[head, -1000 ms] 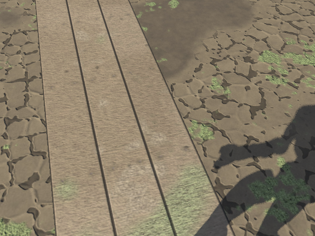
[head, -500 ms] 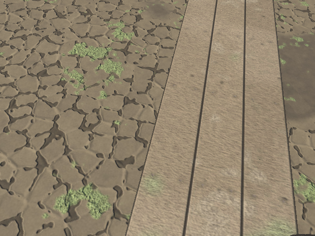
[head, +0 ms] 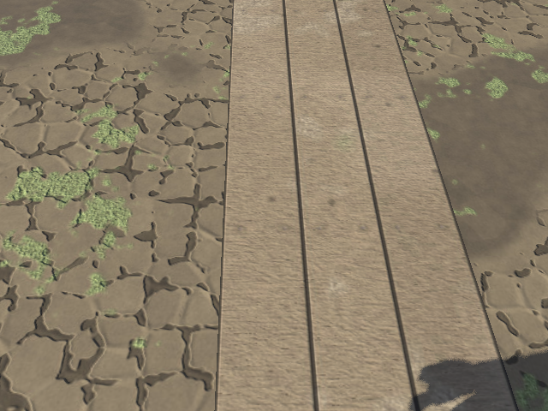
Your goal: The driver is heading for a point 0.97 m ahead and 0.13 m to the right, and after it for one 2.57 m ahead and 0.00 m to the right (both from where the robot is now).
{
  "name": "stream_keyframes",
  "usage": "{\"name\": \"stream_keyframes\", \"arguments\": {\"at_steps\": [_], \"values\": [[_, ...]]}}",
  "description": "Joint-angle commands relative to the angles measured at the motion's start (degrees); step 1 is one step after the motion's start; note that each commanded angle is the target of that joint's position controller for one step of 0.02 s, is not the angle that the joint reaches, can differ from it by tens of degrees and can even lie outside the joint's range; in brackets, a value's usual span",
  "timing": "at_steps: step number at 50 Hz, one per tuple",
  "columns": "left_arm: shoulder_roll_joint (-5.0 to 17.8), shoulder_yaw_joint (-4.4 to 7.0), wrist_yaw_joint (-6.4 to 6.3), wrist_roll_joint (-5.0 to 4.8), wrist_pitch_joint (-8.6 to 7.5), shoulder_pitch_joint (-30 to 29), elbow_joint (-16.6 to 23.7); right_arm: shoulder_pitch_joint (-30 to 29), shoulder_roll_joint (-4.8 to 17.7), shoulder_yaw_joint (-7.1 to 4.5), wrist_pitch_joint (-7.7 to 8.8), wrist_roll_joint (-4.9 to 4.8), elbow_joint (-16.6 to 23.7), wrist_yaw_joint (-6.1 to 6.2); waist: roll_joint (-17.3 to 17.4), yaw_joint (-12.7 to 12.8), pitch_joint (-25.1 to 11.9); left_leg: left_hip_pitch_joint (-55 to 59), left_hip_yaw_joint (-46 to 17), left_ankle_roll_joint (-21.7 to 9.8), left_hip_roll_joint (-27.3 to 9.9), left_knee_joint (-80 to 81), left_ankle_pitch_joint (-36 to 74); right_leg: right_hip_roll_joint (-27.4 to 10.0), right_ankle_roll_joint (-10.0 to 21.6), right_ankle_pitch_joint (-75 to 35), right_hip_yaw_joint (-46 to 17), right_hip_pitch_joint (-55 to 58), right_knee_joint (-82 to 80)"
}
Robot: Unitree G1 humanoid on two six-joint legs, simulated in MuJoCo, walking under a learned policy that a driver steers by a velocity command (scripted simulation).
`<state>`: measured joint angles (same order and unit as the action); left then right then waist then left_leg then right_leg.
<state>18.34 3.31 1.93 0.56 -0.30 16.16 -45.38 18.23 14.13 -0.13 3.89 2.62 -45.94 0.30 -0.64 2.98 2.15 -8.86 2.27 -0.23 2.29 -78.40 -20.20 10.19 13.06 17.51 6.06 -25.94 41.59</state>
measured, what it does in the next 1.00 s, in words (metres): walks ahead, turning right: left foot, then right foot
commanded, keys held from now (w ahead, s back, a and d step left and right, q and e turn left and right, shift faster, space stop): w+e+shift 0.34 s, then w+shift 0.36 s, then w+q+shift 0.12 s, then q+shift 0.18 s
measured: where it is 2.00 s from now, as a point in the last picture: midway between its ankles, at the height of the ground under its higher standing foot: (408, 195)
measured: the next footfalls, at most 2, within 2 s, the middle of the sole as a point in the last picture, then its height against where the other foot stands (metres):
left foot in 0.34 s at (237, 374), level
right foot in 0.76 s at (389, 287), level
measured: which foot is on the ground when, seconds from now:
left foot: up 0.00-0.32, down 0.34-0.78, up 0.80-1.00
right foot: down 0.00-0.32, up 0.34-0.74, down 0.76-1.00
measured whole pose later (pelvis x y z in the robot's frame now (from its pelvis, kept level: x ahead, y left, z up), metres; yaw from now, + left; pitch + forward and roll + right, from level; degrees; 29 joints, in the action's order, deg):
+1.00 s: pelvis +0.86 -0.19 +0.04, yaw -22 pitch +1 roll -1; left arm 15.7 2.0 -0.1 0.4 -5.4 18.3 -49.1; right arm 14.3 16.7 -3.0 2.2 -2.1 -46.4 -0.2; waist 2.3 0.7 4.1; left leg -37.9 -0.1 -1.6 -4.2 -64.0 -12.6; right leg 2.4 3.7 16.8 9.5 -5.3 21.3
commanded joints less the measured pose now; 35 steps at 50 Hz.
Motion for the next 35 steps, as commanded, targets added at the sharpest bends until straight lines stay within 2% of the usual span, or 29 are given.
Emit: {"name": "stream_keyframes", "arguments": {"at_steps": [1,3,4,5,7,9,10,12,13,14,15,16,17,18,19,20,21,22,23,24,25,26,28,30,32,33,34,35], "values": [[7.39,2.70,-1.40,0.66,-0.62,8.21,-0.16,-7.42,8.68,-0.58,4.01,0.36,11.23,-0.65,6.50,-1.45,0.38,-36.66,-9.64,-0.59,-4.11,-5.02,2.24,-20.94,10.16,12.34,-48.09,25.43,-31.25],[6.57,1.86,-2.01,0.49,-2.46,5.91,-0.10,-7.01,7.81,0.09,1.39,2.18,11.13,-0.65,7.17,-5.20,3.74,-31.16,-8.87,1.60,-6.86,2.13,1.08,-15.59,8.01,4.37,-38.30,14.04,-31.51],[6.73,1.69,-1.87,0.18,-3.29,5.68,0.02,-7.39,7.29,0.42,0.17,2.39,11.45,-0.76,6.43,-5.87,4.74,-29.22,-7.55,2.53,-7.99,6.50,0.50,-13.73,7.54,2.37,-34.98,9.26,-32.21],[7.59,1.87,-1.66,-0.12,-4.02,5.64,0.24,-10.37,6.88,0.80,-0.44,2.35,12.84,-1.01,5.62,-5.37,5.75,-27.61,-5.62,3.32,-8.62,12.02,2.38,-12.00,7.27,-0.66,-32.15,5.27,-33.53],[8.03,2.23,-1.64,-0.26,-4.52,6.08,0.39,-18.06,5.92,1.50,-0.48,1.20,15.94,-1.69,3.34,-2.77,7.15,-24.03,-2.93,4.57,-8.58,24.49,11.25,-9.34,5.67,-7.57,-28.60,0.96,-35.00],[8.42,2.70,-1.29,-0.82,-4.49,8.17,-0.22,-23.07,3.95,2.24,-0.32,-0.08,17.71,-2.03,0.44,0.70,5.78,-19.88,-1.37,4.30,-6.66,36.04,21.05,-7.86,2.73,-17.33,-26.91,3.21,-33.71],[8.95,2.96,-1.11,-1.06,-4.47,9.44,-0.60,-24.04,3.95,2.20,-0.20,-0.52,18.04,-2.00,-0.65,2.08,4.11,-18.15,-0.86,3.85,-5.37,39.24,24.58,-8.48,1.78,-23.18,-27.36,6.14,-32.86],[10.12,3.46,-1.21,-1.05,-4.35,10.24,-0.96,-24.68,5.28,1.72,0.12,-0.84,18.45,-1.69,-2.13,3.03,1.71,-16.18,-1.26,2.75,-3.68,44.38,25.81,-9.91,0.26,-32.08,-28.04,13.23,-29.55],[10.58,3.65,-1.49,-1.00,-4.28,9.64,-0.82,-23.53,6.19,1.34,0.33,-0.79,18.23,-1.42,-2.44,2.31,0.33,-13.34,-1.80,2.29,-2.74,47.34,24.62,-10.20,-0.92,-36.29,-28.31,15.87,-26.72],[11.46,3.86,-1.71,-0.88,-4.34,8.98,-0.63,-20.24,8.05,0.52,0.52,-0.71,17.24,-0.94,-2.45,0.69,-2.57,-8.31,-2.13,1.76,-1.10,48.89,21.72,-10.17,-2.35,-44.42,-28.57,18.47,-21.61],[13.28,4.22,-1.67,-0.36,-4.45,7.81,-0.36,-13.28,11.03,-0.86,0.77,-1.05,15.38,-0.22,-2.67,-3.01,-7.81,-0.21,-2.75,1.09,0.06,48.29,16.42,-10.27,-3.78,-50.47,-28.64,19.86,-12.57],[14.85,4.54,-1.38,-0.05,-4.77,3.84,0.46,-1.55,13.57,-2.27,1.02,-1.32,12.59,0.70,-2.61,-10.55,-13.26,12.56,-3.54,0.37,-1.80,48.09,13.12,-8.81,-4.91,-48.41,-27.96,15.40,0.41],[10.21,3.37,-1.36,0.28,-5.63,1.12,1.97,12.13,17.76,-4.26,1.21,-0.20,9.90,2.07,1.25,-16.24,-20.16,26.64,-11.40,-1.12,-10.83,46.34,-2.93,-6.18,-5.28,-34.05,-24.45,6.78,18.06],[-0.85,0.53,-1.58,-1.84,-5.71,6.82,4.45,13.08,21.34,-5.09,1.37,2.74,9.08,2.05,19.41,-10.18,-26.33,38.50,-39.72,-5.67,-28.77,54.69,-19.28,-0.69,-6.59,13.11,-18.16,-10.31,35.67],[2.73,-0.22,-1.56,-1.24,-5.14,6.54,5.23,7.18,19.76,-5.64,0.75,1.50,9.38,1.36,21.29,-8.16,-24.95,33.02,-55.15,-8.57,-28.49,63.92,-28.75,-3.93,-5.91,7.49,-15.04,-16.96,40.49],[5.68,0.31,-1.41,0.22,-4.34,1.74,4.20,1.05,13.50,-4.60,0.64,0.87,9.96,0.93,12.59,-7.68,-14.86,23.61,-44.45,-8.01,-24.55,64.38,-27.87,-8.07,-5.84,0.47,-13.46,-18.13,38.92],[5.78,0.29,-0.61,1.18,-3.93,-0.86,4.30,-0.68,10.02,-3.89,0.57,0.65,8.92,0.42,6.11,-6.88,-9.68,16.20,-35.17,-7.68,-21.60,63.56,-17.25,-9.87,-6.28,-2.87,-12.47,-16.51,35.92],[4.93,0.11,0.20,1.82,-3.57,-3.69,4.89,0.63,8.47,-3.44,0.73,0.81,7.13,0.14,3.74,-6.70,-6.60,11.22,-28.08,-6.75,-18.77,63.86,-8.45,-10.93,-6.53,-2.92,-12.59,-14.98,33.56],[3.16,-0.41,0.99,2.10,-3.09,-3.75,5.88,2.33,7.12,-2.91,1.18,0.73,4.97,0.07,5.66,-5.22,-4.73,7.73,-24.28,-6.99,-17.61,64.47,-4.04,-11.48,-6.91,-2.29,-13.32,-14.23,32.06],[1.64,-1.05,1.32,2.24,-2.59,-4.51,6.43,3.71,5.71,-2.54,1.78,0.29,3.15,-0.33,5.98,-4.48,-3.18,5.96,-21.63,-6.95,-16.75,65.39,-0.64,-11.97,-7.12,-1.56,-13.81,-14.56,30.83],[0.63,-1.54,1.52,2.31,-2.20,-5.50,7.32,4.88,5.36,-2.41,2.43,-0.32,1.82,-0.69,6.02,-3.86,-2.03,5.22,-19.89,-7.15,-16.80,66.45,1.99,-11.95,-7.25,-1.02,-14.27,-15.96,29.58],[0.41,-1.90,1.73,2.43,-1.92,-7.10,8.36,5.30,6.04,-2.55,2.93,-0.80,0.96,-0.95,5.87,-3.22,-0.44,4.49,-17.96,-7.56,-17.18,68.03,4.28,-12.10,-7.52,-1.60,-14.53,-18.17,27.88],[1.31,-2.47,2.13,2.55,-1.97,-12.70,11.24,5.33,7.66,-2.82,3.50,-1.03,0.10,-1.06,5.22,-2.78,2.62,2.23,-12.20,-7.94,-16.82,71.74,9.96,-12.05,-8.16,-6.26,-13.74,-20.41,21.48],[1.77,-3.17,2.88,2.13,-2.25,-16.99,13.02,4.71,8.76,-2.93,3.70,-1.21,-0.38,-1.18,4.01,-2.46,4.20,-1.46,-4.22,-6.86,-14.06,75.38,15.16,-11.69,-8.49,-13.29,-9.48,-15.28,10.09],[1.05,-4.02,3.77,1.76,-2.75,-21.35,14.20,7.08,10.20,-3.03,3.86,-1.54,-1.77,-1.33,3.30,-3.47,6.45,-4.65,-0.41,-6.90,-14.57,80.20,23.77,-11.17,-7.25,-17.44,-3.62,-6.33,1.26],[0.93,-4.18,3.78,1.75,-2.87,-22.48,14.19,8.64,11.05,-3.11,3.80,-1.68,-2.80,-1.40,3.03,-3.76,6.80,-2.73,0.93,-6.92,-14.83,80.71,29.05,-10.68,-6.36,-18.40,-2.10,-3.91,-1.26],[1.45,-4.09,3.42,1.83,-2.91,-22.41,13.81,9.73,12.21,-3.25,3.63,-1.68,-3.72,-1.35,3.40,-3.39,5.93,1.36,2.63,-6.75,-14.71,78.59,39.68,-9.52,-5.38,-17.48,-0.68,-2.11,-3.09],[2.24,-3.82,2.88,2.19,-2.97,-21.11,13.26,10.81,13.70,-3.41,3.40,-1.72,-4.46,-1.06,5.12,-2.31,3.67,5.72,3.86,-6.33,-15.20,73.61,55.71,-7.56,-4.49,-14.97,0.76,0.83,-4.09]]}}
